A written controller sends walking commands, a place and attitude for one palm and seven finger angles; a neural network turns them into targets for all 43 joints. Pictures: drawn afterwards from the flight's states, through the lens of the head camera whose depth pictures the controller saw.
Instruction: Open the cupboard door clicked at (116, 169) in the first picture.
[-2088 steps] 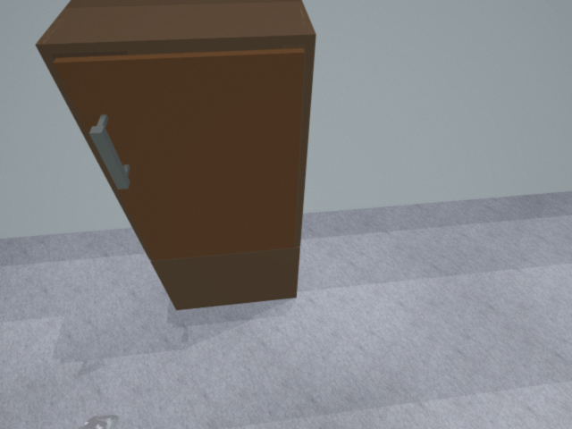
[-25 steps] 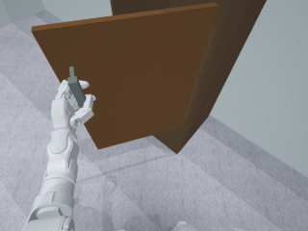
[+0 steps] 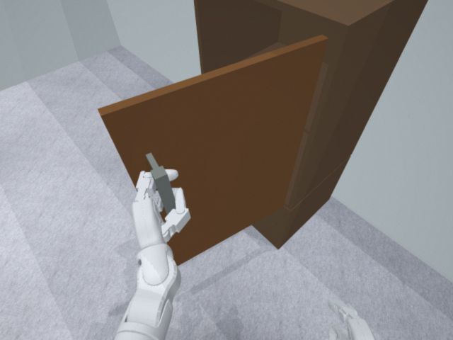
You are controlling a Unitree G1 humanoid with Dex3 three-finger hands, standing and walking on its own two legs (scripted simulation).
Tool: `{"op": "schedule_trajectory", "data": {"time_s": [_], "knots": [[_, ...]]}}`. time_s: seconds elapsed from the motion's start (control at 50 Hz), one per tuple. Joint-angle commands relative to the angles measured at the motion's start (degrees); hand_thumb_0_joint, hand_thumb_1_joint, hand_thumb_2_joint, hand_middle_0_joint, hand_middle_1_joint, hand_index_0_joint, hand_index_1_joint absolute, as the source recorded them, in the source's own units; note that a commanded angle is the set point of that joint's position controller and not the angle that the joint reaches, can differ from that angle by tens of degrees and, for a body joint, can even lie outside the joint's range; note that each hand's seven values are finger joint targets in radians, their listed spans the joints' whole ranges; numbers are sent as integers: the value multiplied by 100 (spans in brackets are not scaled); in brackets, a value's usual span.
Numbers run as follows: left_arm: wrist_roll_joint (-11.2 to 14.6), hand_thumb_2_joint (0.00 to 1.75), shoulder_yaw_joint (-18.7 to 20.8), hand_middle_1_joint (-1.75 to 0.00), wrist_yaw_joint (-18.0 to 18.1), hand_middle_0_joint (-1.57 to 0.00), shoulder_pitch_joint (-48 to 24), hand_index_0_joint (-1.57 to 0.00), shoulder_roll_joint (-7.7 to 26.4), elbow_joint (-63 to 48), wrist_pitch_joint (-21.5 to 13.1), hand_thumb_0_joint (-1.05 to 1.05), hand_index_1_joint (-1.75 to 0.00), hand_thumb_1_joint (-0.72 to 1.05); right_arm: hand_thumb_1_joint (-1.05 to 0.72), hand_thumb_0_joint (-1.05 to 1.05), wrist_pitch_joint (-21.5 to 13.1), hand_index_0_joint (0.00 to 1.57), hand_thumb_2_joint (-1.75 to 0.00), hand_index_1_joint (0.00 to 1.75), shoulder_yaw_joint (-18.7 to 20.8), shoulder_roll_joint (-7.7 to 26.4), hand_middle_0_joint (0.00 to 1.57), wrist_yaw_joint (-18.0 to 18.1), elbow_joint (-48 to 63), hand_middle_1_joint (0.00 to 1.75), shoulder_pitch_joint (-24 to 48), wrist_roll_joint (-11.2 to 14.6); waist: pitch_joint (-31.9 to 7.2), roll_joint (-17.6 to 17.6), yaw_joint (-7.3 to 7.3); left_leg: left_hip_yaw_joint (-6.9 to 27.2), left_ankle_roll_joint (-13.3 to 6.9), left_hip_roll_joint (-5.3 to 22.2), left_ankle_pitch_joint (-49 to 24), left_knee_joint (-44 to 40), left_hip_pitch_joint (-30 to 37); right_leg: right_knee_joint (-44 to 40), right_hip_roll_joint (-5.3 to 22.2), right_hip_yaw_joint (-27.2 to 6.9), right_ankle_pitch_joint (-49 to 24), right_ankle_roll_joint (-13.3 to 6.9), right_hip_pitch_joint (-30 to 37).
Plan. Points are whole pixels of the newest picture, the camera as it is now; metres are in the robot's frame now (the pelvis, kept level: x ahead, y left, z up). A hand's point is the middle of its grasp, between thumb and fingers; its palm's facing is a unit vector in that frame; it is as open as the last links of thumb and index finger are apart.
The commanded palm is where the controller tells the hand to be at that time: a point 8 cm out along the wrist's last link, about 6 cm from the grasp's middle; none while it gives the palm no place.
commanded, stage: pull the door open along its arc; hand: left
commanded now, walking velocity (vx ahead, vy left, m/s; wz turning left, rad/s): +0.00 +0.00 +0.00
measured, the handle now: (162, 188) +0.37 +0.14 +0.06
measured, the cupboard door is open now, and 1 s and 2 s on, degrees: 78 83 84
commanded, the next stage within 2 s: open thumb and fingers to let go in 0.02 s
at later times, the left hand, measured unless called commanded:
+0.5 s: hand (195, 217) +0.31 +0.07 +0.07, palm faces +0.35 -0.94 -0.01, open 9.7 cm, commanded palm +0.26 +0.12 +0.06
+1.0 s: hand (193, 221) +0.30 +0.07 +0.07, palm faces +0.33 -0.95 -0.01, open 14.7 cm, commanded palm +0.26 +0.12 +0.06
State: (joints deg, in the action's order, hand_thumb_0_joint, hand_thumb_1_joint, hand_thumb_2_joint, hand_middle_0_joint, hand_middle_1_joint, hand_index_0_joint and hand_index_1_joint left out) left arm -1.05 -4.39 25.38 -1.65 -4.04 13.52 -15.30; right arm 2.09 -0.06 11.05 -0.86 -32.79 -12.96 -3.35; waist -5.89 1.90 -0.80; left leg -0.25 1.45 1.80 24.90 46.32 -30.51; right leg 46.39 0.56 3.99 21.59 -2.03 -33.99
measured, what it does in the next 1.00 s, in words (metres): stands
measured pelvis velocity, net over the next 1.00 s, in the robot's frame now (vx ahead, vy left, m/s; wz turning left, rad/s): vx -0.02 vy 0.00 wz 0.02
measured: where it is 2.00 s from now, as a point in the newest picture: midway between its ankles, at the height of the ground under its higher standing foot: outside the picture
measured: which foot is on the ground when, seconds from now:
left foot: down 0.00-1.00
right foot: down 0.00-1.00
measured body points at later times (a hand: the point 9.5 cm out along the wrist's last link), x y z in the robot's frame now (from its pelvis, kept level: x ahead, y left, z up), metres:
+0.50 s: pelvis -0.02 -0.01 -0.01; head +0.01 -0.03 +0.44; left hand +0.28 +0.12 +0.07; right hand +0.16 -0.22 -0.11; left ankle -0.02 +0.14 -0.70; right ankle +0.02 -0.10 -0.70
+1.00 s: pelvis -0.02 +0.00 -0.01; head +0.01 -0.01 +0.44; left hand +0.28 +0.12 +0.07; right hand +0.14 -0.21 -0.12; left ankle -0.02 +0.14 -0.70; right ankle +0.02 -0.10 -0.70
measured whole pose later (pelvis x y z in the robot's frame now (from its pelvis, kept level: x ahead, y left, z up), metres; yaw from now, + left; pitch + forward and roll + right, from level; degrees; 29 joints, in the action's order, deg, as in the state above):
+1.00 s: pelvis -0.02 +0.00 -0.01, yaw +1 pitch +8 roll +0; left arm -4.2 -10.6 31.3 -4.8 -5.9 15.4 -13.7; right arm 0.4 -0.2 11.0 0.3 -34.8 -11.1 -4.0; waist -5.1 2.3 -0.1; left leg 0.6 1.0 0.7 24.3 49.6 -33.2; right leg 49.3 1.8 4.6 21.2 -1.8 -36.0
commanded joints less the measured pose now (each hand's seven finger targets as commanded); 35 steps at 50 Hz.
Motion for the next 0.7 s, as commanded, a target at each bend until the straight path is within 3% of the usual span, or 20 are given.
{"op": "schedule_trajectory", "data": {"time_s": [0.0, 0.02, 0.06, 0.1, 0.12, 0.14, 0.28, 0.32, 0.34, 0.38, 0.42, 0.5, 0.54, 0.64, 0.68], "knots": [[-206, 90, -500, -135, 256, -40, -350, -40, -287, -1854, -310, 0, -135, 90, -90, 0, -360, 20, -90, 30, 219, 496, 20, 23, 950, 30, 393, -1, -1425, -550, 95, -130, -164, -235, -1586, -432, 136, -603, 58, -223, -2035, 68, 1564], [-277, 90, -614, -135, 331, -40, -254, -40, -342, -1831, -261, 0, -135, 90, -90, 0, -372, 20, -90, 30, 216, 500, 20, 22, 957, 30, 411, 2, -1269, -731, 46, -102, -176, -227, -1513, -414, 103, -653, 56, -234, -1940, 76, 1491], [-441, 90, -803, -135, 480, -40, -290, -40, -435, -2068, -229, 0, -135, 90, -90, 0, -414, 20, -90, 30, 231, 478, 20, 20, 955, 30, 456, -26, -1291, -649, 20, -91, -179, -231, -1411, -358, 124, -634, 78, -266, -1769, 77, 1373], [-617, 90, -669, -135, 647, -40, -1041, -40, -178, -1917, -210, 0, -135, 90, -90, 0, -418, 20, -90, 30, 203, 491, 20, 92, 824, 30, 488, -69, -1141, -776, -106, -50, -201, -254, -1189, -246, -30, -660, 132, -357, -1476, 109, 1137], [-640, 87, -505, -134, 701, -40, -1143, -40, -20, -1878, -209, 0, -134, 83, -90, 0, -405, 20, -90, 30, 206, 480, 20, 139, 772, 30, 528, -72, -1118, -802, -69, -40, -204, -265, -1061, -243, -69, -730, 137, -404, -1225, 103, 1123], [-612, 84, -545, -134, 706, -39, -1243, -39, -100, -1819, -210, 0, -134, 76, -90, 0, -409, 20, -90, 30, 195, 452, 20, 163, 751, 30, 595, -70, -1147, -655, -59, -62, -203, -286, -991, -236, -38, -752, 152, -441, -1120, 104, 1099], [-329, 63, -566, -128, 434, -35, -1362, -35, -302, -1365, -186, 0, -128, 27, -90, 0, -443, 20, -90, 30, 171, 443, 20, 232, 687, 30, 631, -43, -1308, -677, -13, -55, -192, -306, -1010, -251, -7, -730, 152, -405, -1187, 110, 1177], [-324, 57, -593, -127, 417, -35, -1551, -35, -325, -1272, -187, 0, -127, 13, -90, 0, -455, 20, -90, 30, 165, 460, 20, 225, 669, 30, 595, -47, -1322, -761, -65, -31, -202, -300, -1032, -247, 7, -723, 146, -384, -1213, 124, 1141], [-298, 54, -505, -126, 414, -34, -1504, -34, -263, -1244, -201, 0, -126, 6, -90, 0, -457, 20, -90, 30, 171, 467, 20, 225, 687, 30, 601, -43, -1308, -860, -24, -29, -198, -299, -1015, -253, -43, -730, 151, -389, -1176, 128, 1170], [-328, 48, -513, -124, 419, -33, -1717, -33, -242, -1320, -237, 0, -124, -8, -90, 0, -468, 20, -90, 30, 165, 459, 20, 225, 691, 30, 623, -51, -1353, -745, -29, -27, -205, -311, -997, -247, -36, -728, 168, -429, -1145, 125, 1164], [-329, 42, -394, -123, 418, -32, -1608, -32, -140, -1114, -221, 0, -123, -22, -90, 0, -456, 20, -90, 30, 164, 475, 20, 227, 690, 30, 621, -43, -1321, -862, -3, -29, -209, -312, -923, -250, -84, -778, 164, -444, -1011, 130, 1162], [-301, 30, -442, -120, 425, -30, -1654, -30, -262, -1102, -221, 0, -120, -50, -90, 0, -447, 20, -90, 30, 156, 452, 20, 207, 715, 30, 626, -41, -1342, -792, 15, -39, -203, -320, -925, -295, -79, -760, 159, -410, -986, 113, 1185], [-277, 30, -385, -120, 445, -30, -1535, -30, -238, -1094, -211, 0, -120, -50, -90, 0, -442, 20, -90, 30, 160, 455, 20, 201, 741, 30, 642, -38, -1320, -806, 61, -40, -199, -311, -955, -312, -86, -764, 150, -402, -1021, 110, 1202], [-369, 30, -536, -95, 518, -26, -1490, -26, -368, -1160, -235, 0, -95, -50, -90, 0, -450, 20, -90, 30, 173, 453, 20, 156, 770, 30, 631, -42, -1268, -603, 54, -42, -192, -294, -934, -334, -47, -694, 112, -311, -941, 69, 1078], [-398, 30, -498, -85, 535, -24, -1661, -24, -265, -1170, -246, 0, -85, -50, -90, 0, -441, 20, -90, 30, 178, 475, 20, 169, 735, 30, 625, -40, -1260, -726, -5, -35, -204, -291, -875, -311, -69, -721, 115, -338, -831, 75, 1039]]}}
